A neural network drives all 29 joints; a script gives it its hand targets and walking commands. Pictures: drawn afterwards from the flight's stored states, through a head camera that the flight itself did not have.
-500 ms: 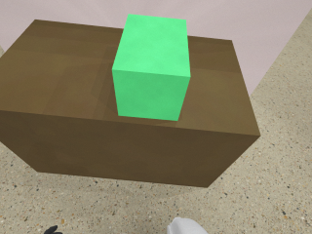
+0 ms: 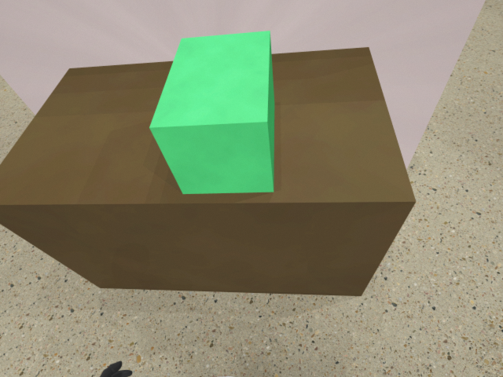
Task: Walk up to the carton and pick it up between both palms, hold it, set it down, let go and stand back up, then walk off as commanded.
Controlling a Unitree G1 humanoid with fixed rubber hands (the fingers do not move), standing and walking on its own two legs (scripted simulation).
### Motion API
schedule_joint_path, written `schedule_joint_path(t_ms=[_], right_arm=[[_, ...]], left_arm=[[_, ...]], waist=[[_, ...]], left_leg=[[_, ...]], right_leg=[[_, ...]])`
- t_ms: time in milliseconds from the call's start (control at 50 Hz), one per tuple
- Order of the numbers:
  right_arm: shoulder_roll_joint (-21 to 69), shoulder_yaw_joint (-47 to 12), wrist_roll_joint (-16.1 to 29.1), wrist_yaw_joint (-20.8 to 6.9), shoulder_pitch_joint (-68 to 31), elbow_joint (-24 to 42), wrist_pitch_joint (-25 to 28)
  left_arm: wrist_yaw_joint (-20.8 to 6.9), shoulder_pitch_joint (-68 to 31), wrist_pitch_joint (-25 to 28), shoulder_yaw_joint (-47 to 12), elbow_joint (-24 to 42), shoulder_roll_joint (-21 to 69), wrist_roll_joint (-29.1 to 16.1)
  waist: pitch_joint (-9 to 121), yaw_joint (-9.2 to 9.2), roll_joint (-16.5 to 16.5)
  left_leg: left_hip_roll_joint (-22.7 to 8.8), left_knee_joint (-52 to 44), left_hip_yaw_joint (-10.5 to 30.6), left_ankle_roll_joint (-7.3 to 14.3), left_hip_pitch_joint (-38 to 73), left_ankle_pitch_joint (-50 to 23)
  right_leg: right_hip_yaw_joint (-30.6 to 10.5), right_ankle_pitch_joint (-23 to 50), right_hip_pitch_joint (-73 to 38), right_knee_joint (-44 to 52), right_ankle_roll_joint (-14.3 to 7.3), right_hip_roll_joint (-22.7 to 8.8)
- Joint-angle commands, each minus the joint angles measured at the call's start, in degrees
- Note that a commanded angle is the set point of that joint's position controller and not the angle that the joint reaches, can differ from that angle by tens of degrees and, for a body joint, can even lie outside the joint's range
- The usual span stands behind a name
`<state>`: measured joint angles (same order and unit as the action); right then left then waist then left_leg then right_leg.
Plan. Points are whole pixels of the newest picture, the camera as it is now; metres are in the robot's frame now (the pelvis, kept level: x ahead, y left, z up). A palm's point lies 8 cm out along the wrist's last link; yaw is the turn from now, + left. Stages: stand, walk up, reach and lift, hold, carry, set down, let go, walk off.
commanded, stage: walk up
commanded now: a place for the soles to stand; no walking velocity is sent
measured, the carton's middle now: (226, 112) +0.68 +0.06 +0.00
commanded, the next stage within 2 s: none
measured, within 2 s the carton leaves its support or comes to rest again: neither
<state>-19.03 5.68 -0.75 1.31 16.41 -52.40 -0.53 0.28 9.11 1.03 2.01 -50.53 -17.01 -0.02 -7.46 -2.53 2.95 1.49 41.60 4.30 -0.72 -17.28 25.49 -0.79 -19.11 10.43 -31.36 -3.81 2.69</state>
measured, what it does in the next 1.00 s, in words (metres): steps on the spot: left foot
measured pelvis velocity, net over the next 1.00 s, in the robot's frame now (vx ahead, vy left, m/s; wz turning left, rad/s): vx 0.02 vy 0.02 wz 0.00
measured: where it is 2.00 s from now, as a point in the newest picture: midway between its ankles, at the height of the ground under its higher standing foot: outside the picture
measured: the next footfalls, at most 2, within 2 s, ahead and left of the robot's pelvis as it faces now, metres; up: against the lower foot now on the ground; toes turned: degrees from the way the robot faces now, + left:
left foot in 0.20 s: +0.07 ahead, +0.14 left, +0.00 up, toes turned -5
right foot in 1.68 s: +0.28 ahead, -0.09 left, +0.00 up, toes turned +1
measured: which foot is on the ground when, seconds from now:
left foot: up 0.00-0.18, down 0.20-1.00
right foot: down 0.00-1.00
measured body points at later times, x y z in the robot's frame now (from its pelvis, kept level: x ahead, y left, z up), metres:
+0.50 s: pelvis +0.01 +0.01 +0.00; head +0.04 +0.03 +0.45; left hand +0.13 +0.30 -0.13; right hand +0.05 -0.30 -0.11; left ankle +0.03 +0.14 -0.73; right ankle -0.01 -0.08 -0.74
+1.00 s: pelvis +0.02 +0.02 +0.00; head +0.03 +0.03 +0.45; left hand +0.13 +0.31 -0.12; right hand +0.07 -0.29 -0.12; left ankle +0.03 +0.15 -0.72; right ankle -0.01 -0.08 -0.74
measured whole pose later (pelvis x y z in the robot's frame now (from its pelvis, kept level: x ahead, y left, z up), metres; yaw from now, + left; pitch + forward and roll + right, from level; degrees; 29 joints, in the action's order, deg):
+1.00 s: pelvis +0.02 +0.02 +0.00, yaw +0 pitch -3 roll +0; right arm -19.2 5.4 -1.8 -0.8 14.9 -52.4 1.6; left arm -1.5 11.9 2.5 2.0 -50.6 -19.8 0.0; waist -3.9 -2.5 -1.0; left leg 1.4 41.6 4.2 0.3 -16.5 20.9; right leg -0.8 -19.5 7.6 -29.9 -2.6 2.4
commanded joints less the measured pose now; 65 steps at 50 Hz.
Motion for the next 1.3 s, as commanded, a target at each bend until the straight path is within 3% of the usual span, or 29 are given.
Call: schedule_joint_path(t_ms=[0,60,120,160,200,220,280,320,380,460,500,600,660,740,800,820,840,860,920,960,1020,1040,1060,1080,1100,1120,1160,1180,1280], right_arm=[[-11.1,-0.3,0.2,0.6,-2.8,3.2,2.0],[-10.6,0.2,0.1,0.8,-3.0,2.8,2.5],[-10.6,0.4,-0.3,0.8,2.3,-0.7,4.3],[-15.3,1.3,-1.2,1.2,2.4,0.2,4.8],[-14.7,0.5,-0.8,1.2,-0.5,1.7,4.5],[-14.1,0.7,-1.5,1.0,-3.5,2.2,4.7],[-13.4,-0.5,-1.2,0.4,-7.8,3.0,4.6],[-13.2,-0.5,-0.5,0.3,-8.8,2.5,4.1],[-11.9,-0.7,1.0,0.1,-7.3,2.1,3.6],[-11.4,-1.0,0.5,0.2,-5.3,1.2,4.2],[-13.5,-0.7,0.3,0.2,-6.9,1.1,4.6],[-12.8,-1.1,0.2,0.6,-5.9,0.4,4.6],[-11.5,-1.4,0.4,0.6,-6.6,1.4,4.4],[-11.6,-1.6,0.3,0.2,-6.9,0.9,4.3],[-12.3,-1.3,-0.3,0.3,-6.3,-0.1,4.3],[-15.2,0.9,-0.9,-1.4,-2.6,2.7,4.6],[-13.5,0.5,-1.3,-2.3,-7.3,3.9,4.3],[-13.6,0.6,-1.9,-2.6,-8.3,5.6,4.1],[-14.3,1.9,-2.2,-3.1,-6.2,6.2,4.2],[-14.3,1.7,-1.4,-4.0,-4.7,6.2,4.8],[-13.0,1.9,-0.9,-3.9,-3.0,6.9,5.6],[-13.8,2.8,-0.8,-3.8,3.6,4.3,5.9],[-16.6,3.5,-1.2,-3.1,11.4,2.7,6.8],[-19.9,4.6,-1.4,-2.0,14.5,1.7,7.1],[-20.5,4.9,-1.7,-1.9,13.1,1.9,6.7],[-18.8,5.0,-2.0,-1.9,11.0,3.7,6.5],[-19.2,3.6,0.0,-1.4,4.9,4.4,6.1],[-17.8,2.8,0.1,-1.6,2.7,3.9,6.2],[-17.2,3.0,0.8,-1.6,3.4,3.5,6.4]], left_arm=[[0.9,4.1,1.1,4.2,3.1,-14.5,0.6],[1.3,2.9,1.1,3.3,3.6,-13.9,0.5],[0.8,-4.3,0.7,3.1,4.5,-14.8,-0.2],[0.8,-6.6,0.3,2.5,5.5,-12.2,-0.1],[0.5,-5.9,-0.8,2.4,3.7,-14.1,0.3],[0.5,-3.9,-0.8,2.2,2.5,-12.5,-0.2],[-0.7,-0.3,0.0,2.0,1.3,-12.1,0.1],[-0.7,0.7,0.3,1.5,0.0,-12.1,0.1],[0.0,0.7,0.9,2.6,0.3,-15.8,0.8],[-0.5,-5.7,0.5,2.6,1.5,-16.0,0.7],[-0.4,-5.5,0.5,2.0,1.2,-14.6,0.7],[-0.6,-7.1,0.5,1.7,1.5,-13.6,0.3],[-0.4,-6.4,0.8,2.3,1.0,-14.8,0.9],[-0.1,-6.2,0.4,2.3,1.9,-15.4,0.7],[-0.2,-7.0,0.4,1.9,1.9,-13.5,0.6],[-0.9,2.5,1.9,3.6,3.7,-16.5,0.9],[-1.0,6.3,2.2,5.2,1.2,-19.9,1.5],[-1.1,8.9,2.8,6.5,2.1,-21.8,2.1],[-1.1,8.3,3.9,6.4,3.9,-20.4,1.4],[-1.5,7.0,4.1,6.7,5.0,-21.3,1.7],[-1.8,3.5,4.1,5.6,6.2,-20.9,1.3],[-1.8,-1.4,3.8,5.0,7.8,-20.2,1.3],[-1.6,-1.2,3.5,4.0,9.5,-16.6,-0.2],[-1.4,-0.9,3.2,2.7,10.4,-13.0,-0.8],[-0.6,-0.1,2.3,3.2,9.8,-15.2,-0.2],[-0.4,2.4,1.8,4.0,8.1,-17.0,0.2],[-1.5,5.7,1.5,4.1,5.5,-17.9,0.6],[-1.7,6.4,1.5,4.4,5.9,-17.9,0.4],[-2.2,5.2,0.8,4.1,5.6,-17.5,1.0]], waist=[[7.4,5.14,-16.3],[11.8,4.91,-14.8],[11.5,-0.58,-7.3],[12.6,-0.18,2.3],[10.0,1.15,0.3],[9.2,1.45,6.1],[6.9,4.04,5.8],[8.0,3.97,11.1],[12.3,3.76,0.8],[13.2,1.58,0.3],[12.4,2.25,-6.8],[11.8,2.02,-5.0],[10.9,2.39,-12.2],[9.8,3.00,-11.9],[8.6,2.18,-6.1],[14.4,3.68,-3.0],[8.2,7.04,-10.9],[2.5,7.54,-12.2],[-1.6,5.93,-2.5],[-0.8,5.23,-7.6],[2.3,2.98,-6.9],[5.6,-1.79,-7.0],[9.9,-5.23,0.5],[6.9,-4.79,13.6],[8.2,-3.65,3.7],[9.2,-1.97,0.3],[4.7,0.97,-0.5],[2.2,1.76,2.4],[0.6,0.35,2.7]], left_leg=[[-1.0,-3.6,-3.7,1.1,-8.0,-0.6],[-2.7,-8.7,-1.5,1.2,-4.4,-1.6],[-3.9,-25.1,-0.4,2.8,12.8,-23.3],[-15.4,-20.7,17.6,8.7,18.5,-42.1],[-18.9,-20.6,21.4,13.9,14.5,-34.5],[-19.3,-22.8,21.2,15.7,11.2,-30.1],[-15.2,-23.0,15.4,12.0,6.0,-19.5],[-11.7,-18.8,9.3,7.8,5.5,-28.6],[-6.5,-11.7,3.6,2.8,5.2,-29.9],[-6.7,-17.8,6.0,3.9,9.4,-23.9],[-9.0,-17.1,8.0,4.6,10.7,-28.4],[-8.5,-17.0,7.1,4.5,8.2,-27.8],[-7.0,-14.8,5.6,4.6,7.6,-29.8],[-6.0,-15.2,3.4,3.2,8.6,-23.0],[-6.8,-17.2,5.2,4.3,7.7,-24.3],[-4.2,-12.0,3.7,6.4,5.8,-4.6],[-1.8,-6.6,1.5,5.9,-8.5,5.3],[-0.4,3.6,-2.3,4.6,-21.1,5.8],[-5.0,8.8,0.1,2.9,-25.3,2.0],[-5.8,3.5,-0.7,2.6,-18.2,4.5],[-5.2,-8.5,-1.1,4.0,-6.8,2.2],[-3.1,-19.7,-2.8,4.2,4.9,-5.7],[-5.3,-27.6,6.1,5.3,17.9,-9.0],[-15.9,-28.4,27.0,4.9,26.7,-21.7],[-21.4,-24.9,33.0,9.4,29.0,-26.1],[-21.5,-23.2,32.2,12.2,28.0,-19.9],[-17.1,-27.2,26.7,8.0,15.2,-5.4],[-14.7,-27.7,19.5,8.1,11.3,-7.4],[-13.0,-29.3,16.7,6.4,15.2,-9.9]], right_leg=[[-13.6,38.7,-17.1,8.9,-2.4,-14.6],[-13.5,39.7,-18.9,6.3,-3.5,-14.8],[-8.1,32.7,-5.6,-0.6,-1.7,-11.6],[-4.0,12.0,5.7,-9.6,3.4,-3.4],[-4.1,-13.5,6.3,-9.3,3.3,-1.7],[-3.9,-16.5,5.9,-10.0,2.9,-2.3],[-3.0,-12.3,3.1,-1.9,2.1,-3.3],[-4.0,3.1,-2.5,8.5,1.5,-4.4],[-9.5,19.6,-9.0,10.4,-0.7,-9.4],[-7.6,13.6,-6.0,6.7,-0.7,-8.8],[-6.8,16.4,-3.7,6.9,0.5,-7.9],[-8.8,16.4,-4.1,7.8,-0.9,-8.5],[-8.0,21.6,-4.9,9.2,-0.2,-8.6],[-8.7,16.7,-2.0,10.2,-0.6,-10.1],[-10.1,14.8,-2.2,10.4,-0.1,-9.9],[-11.2,-3.0,-9.0,9.2,-1.9,-8.7],[-18.2,-21.2,-12.9,15.9,-4.1,-11.5],[-28.2,-30.0,-15.4,21.6,-9.5,-19.3],[-31.3,-16.0,-14.4,21.2,-13.1,-24.8],[-25.0,-4.5,-11.4,18.5,-12.7,-23.5],[-16.5,14.1,-7.9,10.6,-10.5,-20.7],[-9.5,23.9,-4.9,2.3,-6.6,-15.1],[-3.5,23.9,3.9,-14.2,-2.2,-7.9],[-1.4,-4.2,22.5,-26.0,1.9,2.7],[-3.8,-11.6,27.7,-27.6,2.2,3.2],[-6.5,-12.3,26.9,-30.1,2.4,0.6],[-7.8,-7.7,21.4,-29.8,1.5,-2.3],[-6.5,-4.7,20.1,-29.1,1.1,-3.3],[-8.0,1.6,24.4,-26.6,3.2,-3.1]])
